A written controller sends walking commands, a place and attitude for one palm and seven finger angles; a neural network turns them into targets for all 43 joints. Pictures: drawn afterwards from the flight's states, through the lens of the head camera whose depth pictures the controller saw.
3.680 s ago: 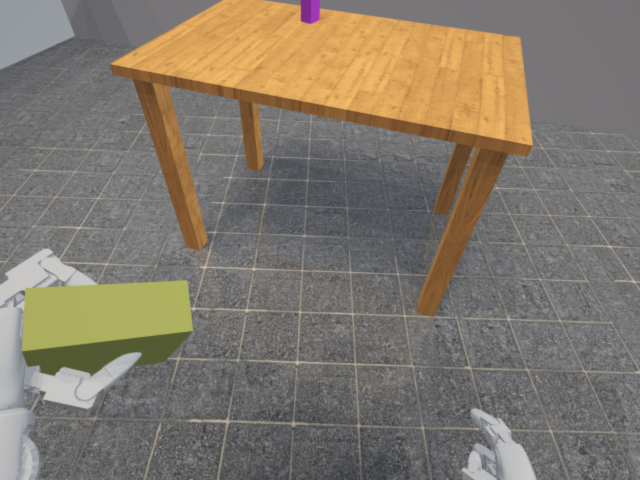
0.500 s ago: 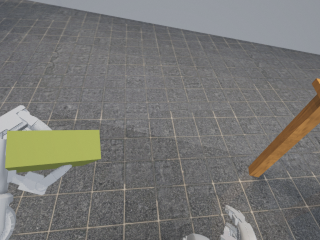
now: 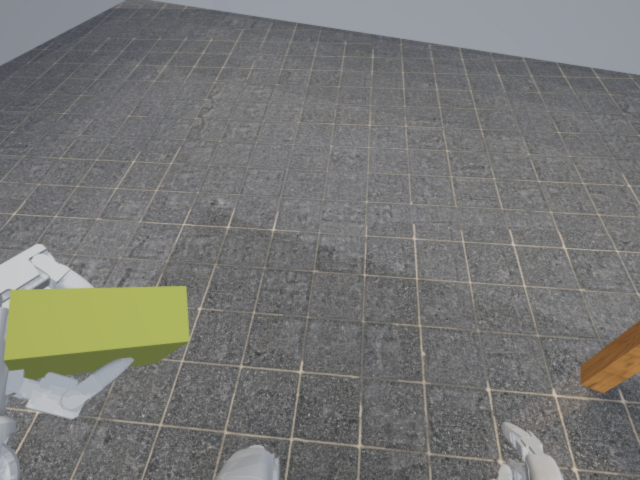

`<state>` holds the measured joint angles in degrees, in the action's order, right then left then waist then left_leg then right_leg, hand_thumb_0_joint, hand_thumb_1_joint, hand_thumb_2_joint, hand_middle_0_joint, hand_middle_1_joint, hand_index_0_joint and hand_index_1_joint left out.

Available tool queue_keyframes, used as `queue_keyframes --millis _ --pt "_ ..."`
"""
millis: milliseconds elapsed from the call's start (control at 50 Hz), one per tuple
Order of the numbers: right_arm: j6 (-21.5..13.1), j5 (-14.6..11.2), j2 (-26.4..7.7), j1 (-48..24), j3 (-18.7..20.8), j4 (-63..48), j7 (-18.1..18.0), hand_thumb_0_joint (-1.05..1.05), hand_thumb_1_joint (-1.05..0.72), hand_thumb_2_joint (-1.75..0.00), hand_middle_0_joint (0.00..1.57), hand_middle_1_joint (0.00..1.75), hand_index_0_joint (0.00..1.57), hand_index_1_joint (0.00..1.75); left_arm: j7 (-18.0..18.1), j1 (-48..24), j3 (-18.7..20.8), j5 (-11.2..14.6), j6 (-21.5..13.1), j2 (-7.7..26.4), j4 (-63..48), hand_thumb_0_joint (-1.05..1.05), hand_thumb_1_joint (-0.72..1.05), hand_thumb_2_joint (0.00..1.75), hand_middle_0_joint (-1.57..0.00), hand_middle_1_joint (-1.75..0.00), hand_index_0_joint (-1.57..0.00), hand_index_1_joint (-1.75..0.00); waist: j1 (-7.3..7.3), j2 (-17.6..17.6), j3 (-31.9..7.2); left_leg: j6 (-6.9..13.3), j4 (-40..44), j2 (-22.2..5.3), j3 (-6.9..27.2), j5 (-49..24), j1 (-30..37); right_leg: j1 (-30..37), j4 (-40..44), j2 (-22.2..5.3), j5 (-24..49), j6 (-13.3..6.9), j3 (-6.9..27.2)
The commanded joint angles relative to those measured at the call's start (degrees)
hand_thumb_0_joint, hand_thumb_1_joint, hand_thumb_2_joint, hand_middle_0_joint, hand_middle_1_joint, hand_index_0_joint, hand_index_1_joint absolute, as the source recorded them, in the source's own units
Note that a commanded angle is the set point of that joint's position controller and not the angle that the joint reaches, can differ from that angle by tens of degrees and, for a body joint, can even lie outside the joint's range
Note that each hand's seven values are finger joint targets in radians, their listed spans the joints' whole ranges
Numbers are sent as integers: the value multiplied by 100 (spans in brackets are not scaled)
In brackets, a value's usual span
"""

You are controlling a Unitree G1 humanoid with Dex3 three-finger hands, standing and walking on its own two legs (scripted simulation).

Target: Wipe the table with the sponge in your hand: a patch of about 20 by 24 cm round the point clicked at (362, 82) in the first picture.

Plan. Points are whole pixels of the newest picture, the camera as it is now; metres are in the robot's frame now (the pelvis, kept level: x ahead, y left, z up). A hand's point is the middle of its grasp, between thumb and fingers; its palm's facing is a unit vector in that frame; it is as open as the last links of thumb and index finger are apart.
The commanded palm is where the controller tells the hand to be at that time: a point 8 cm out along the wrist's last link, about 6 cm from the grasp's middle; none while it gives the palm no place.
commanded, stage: walk to a spot facing it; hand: left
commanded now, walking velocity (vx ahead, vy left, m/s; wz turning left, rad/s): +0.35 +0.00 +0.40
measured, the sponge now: (123, 332) +0.22 +0.19 +0.15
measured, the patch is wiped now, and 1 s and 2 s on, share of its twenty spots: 0.00 0.00 0.00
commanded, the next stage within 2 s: turn to face it in 0.78 s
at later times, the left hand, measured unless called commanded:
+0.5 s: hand (75, 254) +0.28 +0.24 +0.19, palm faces +0.55 -0.65 -0.52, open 9.1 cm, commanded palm +0.24 +0.28 +0.17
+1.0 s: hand (64, 196) +0.37 +0.30 +0.18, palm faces +0.63 -0.61 -0.48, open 9.1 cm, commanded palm +0.29 +0.32 +0.17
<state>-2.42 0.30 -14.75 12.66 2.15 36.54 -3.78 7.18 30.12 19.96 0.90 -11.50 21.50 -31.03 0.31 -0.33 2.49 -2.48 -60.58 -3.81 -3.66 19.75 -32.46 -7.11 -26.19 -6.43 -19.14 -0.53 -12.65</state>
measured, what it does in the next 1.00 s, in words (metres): walks ahead, turning left: left foot, then right foot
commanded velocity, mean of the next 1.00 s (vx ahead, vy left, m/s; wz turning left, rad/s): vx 0.23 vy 0.00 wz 0.25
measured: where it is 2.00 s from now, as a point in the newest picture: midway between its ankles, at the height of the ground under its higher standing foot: (373, 479)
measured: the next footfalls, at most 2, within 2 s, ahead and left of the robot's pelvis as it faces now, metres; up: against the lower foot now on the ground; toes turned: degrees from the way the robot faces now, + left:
left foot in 0.18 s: +0.14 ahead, +0.16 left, +0.00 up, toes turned +13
right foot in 0.50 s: +0.22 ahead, -0.13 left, +0.00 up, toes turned -1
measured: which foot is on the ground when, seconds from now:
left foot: up 0.00-0.16, down 0.18-0.50, up 0.52-0.88, down 0.90-1.00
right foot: down 0.00-0.16, up 0.18-0.48, down 0.50-0.88, up 0.90-1.00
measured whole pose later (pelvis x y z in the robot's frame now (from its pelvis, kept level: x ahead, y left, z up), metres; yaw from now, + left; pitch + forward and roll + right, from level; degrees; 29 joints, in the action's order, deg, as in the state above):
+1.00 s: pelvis +0.23 +0.00 -0.02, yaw +19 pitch -1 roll +1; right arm -1.6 -0.9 -9.8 7.8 2.1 32.3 -2.0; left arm 9.8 26.8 26.3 1.7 -13.8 26.7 -34.1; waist 1.2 -2.9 6.1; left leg 1.8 -36.0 -3.4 -9.1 15.3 -19.9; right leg -27.0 -72.1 -5.4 -32.1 2.3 -4.8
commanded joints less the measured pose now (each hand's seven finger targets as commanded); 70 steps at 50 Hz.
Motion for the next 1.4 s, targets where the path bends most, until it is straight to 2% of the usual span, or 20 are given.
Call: queue_keyframes --millis 0,80,120,160,180,300,420,460,480,520,580,640,760,840,880,920,1040,1240,1280,1380 --pt "-306 -13 -135 -602 83 -1086 -38 0 -90 -90 20 30 20 30 327 -318 889 127 -305 908 -638 0 10 130 -120 -160 -120 -160 -201 -980 -376 124 1619 6 -656 -69 -47 771 631 -1300 2860 -553 566" --pt "-324 -45 -167 -360 174 -1203 -23 0 -90 -90 20 30 20 30 453 -520 782 113 -257 883 -1005 0 10 130 -120 -160 -120 -160 -157 -1210 -720 251 2758 422 -1185 -223 1161 577 -396 -1254 3695 -456 345" --pt "-305 -64 -248 -257 223 -1287 -71 0 -90 -90 20 30 20 30 464 -765 609 106 -324 820 -1340 0 10 130 -120 -160 -120 -160 159 -273 -1354 464 3373 394 -918 -1074 3127 -411 -2457 -875 3270 -25 -72" --pt "-360 -26 -362 -330 175 -1292 -13 0 -90 -90 20 30 20 30 510 -868 668 74 -520 888 -1675 0 10 130 -120 -160 -120 -160 66 2017 -1628 1864 3823 -2036 3051 -3511 4486 -2810 -5054 303 -1744 282 502" --pt "-394 -44 -389 -345 153 -1231 73 0 -90 -90 20 30 20 30 494 -1193 795 -63 -517 1255 -1575 0 10 130 -120 -160 -120 -160 128 1296 -1209 2018 4035 -2185 3313 -3272 3977 -3134 -5444 194 -1672 148 1111" --pt "-553 -131 -242 -621 125 -989 103 0 -90 -90 20 30 20 30 302 -436 1202 104 -591 1262 -2049 0 10 130 -120 -160 -120 -160 -184 1673 -749 1367 4420 -1218 906 -563 1583 -1941 -3222 -222 -349 299 832" --pt "-583 -108 -236 -447 78 -860 15 0 -90 -90 20 30 20 30 212 -473 695 106 -436 576 -616 0 10 130 -120 -160 -120 -160 -117 975 -631 886 3655 -875 354 1197 675 -138 -967 353 59 433 41" --pt "-479 -141 -98 -411 60 -812 -37 0 -90 -90 20 30 20 30 222 -923 657 7 -270 748 -179 0 10 130 -120 -160 -120 -160 -156 -823 -567 533 1312 -168 -192 1548 -8 235 401 -507 -1129 53 1455" --pt "-477 -121 -35 -691 20 -947 -40 0 -90 -90 20 30 20 30 255 -1105 781 -17 -166 1047 -69 0 10 130 -120 -160 -120 -160 -277 -2617 -385 304 -628 414 -157 1700 -1174 490 1317 -1944 -1232 -644 3996" --pt "-525 -57 -213 -805 18 -832 -7 0 -90 -90 20 30 20 30 197 -1608 562 34 -188 923 -86 0 10 130 -120 -160 -120 -160 -134 -1499 -108 208 -1719 29 673 773 -1244 64 1560 -2259 -949 -864 4055" --pt "-365 -26 -218 -853 -59 -677 4 0 -90 -90 20 30 20 30 172 -1428 522 -18 -354 948 -428 0 10 130 -120 -160 -120 -160 -109 -805 -139 44 -1711 -129 356 181 -1008 85 977 -1657 1127 -567 1848" --pt "-364 5 -267 -926 9 -836 26 0 -90 -90 20 30 20 30 259 -1534 561 -25 -420 1058 -1205 0 10 130 -120 -160 -120 -160 -72 -645 -336 50 -583 -182 34 28 -512 290 816 -1582 2186 -517 850" --pt "-250 -16 -74 -715 144 -1389 76 0 -90 -90 20 30 20 30 495 16 1310 143 -388 1233 -1884 0 10 130 -120 -160 -120 -160 -371 -913 -954 110 1958 24 -842 171 240 1080 4 -1583 4167 -611 431" --pt "-116 -51 -217 -316 287 -1451 19 0 -90 -90 20 30 20 30 566 154 1273 263 -408 1061 -1931 0 10 130 -120 -160 -120 -160 199 231 -1839 233 3577 349 -807 -1599 2981 -189 -2984 -982 3606 90 -234" --pt "-195 -99 -404 -314 272 -1440 80 0 -90 -90 20 30 20 30 564 171 1275 230 -635 1132 -1947 0 10 130 -120 -160 -120 -160 28 2184 -1984 1828 3409 -2305 2907 -6449 4521 -2851 -5217 338 -2437 367 652" --pt "-259 -112 -494 -441 264 -1222 143 0 -90 -90 20 30 20 30 372 -36 1289 151 -539 1292 -1076 0 10 130 -120 -160 -120 -160 125 727 -1292 1589 3486 -2163 2096 -5456 3727 -3251 -5391 48 -1640 277 1207" --pt "-428 -84 -260 -528 46 -1121 200 0 -90 -90 20 30 20 30 210 -516 683 110 -456 913 -2144 0 10 130 -120 -160 -120 -160 -42 1690 -926 915 4075 -1286 -78 -3162 2122 -1907 -3001 188 159 325 733" --pt "-572 -85 -203 -449 6 -1024 158 0 -90 -90 20 30 20 30 106 -1426 489 17 -149 729 -266 0 10 130 -120 -160 -120 -160 -172 483 -476 272 2468 -1421 -616 -919 1697 -660 -292 409 968 339 645" --pt "-563 -79 1 -662 -76 -1203 162 0 -90 -90 20 30 20 30 138 -1656 638 -20 -146 1126 -313 0 10 130 -120 -160 -120 -160 -168 -1876 -640 -149 -30 -24 -510 1836 171 25 492 -1211 4149 -593 3529" --pt "-236 -65 -44 -897 -125 -1125 250 0 -90 -90 20 30 20 30 223 -684 946 192 -293 1139 -1190 0 10 130 -120 -160 -120 -160 -154 -344 -1255 -307 -1565 -43 538 374 -249 414 337 -842 3038 -590 3100"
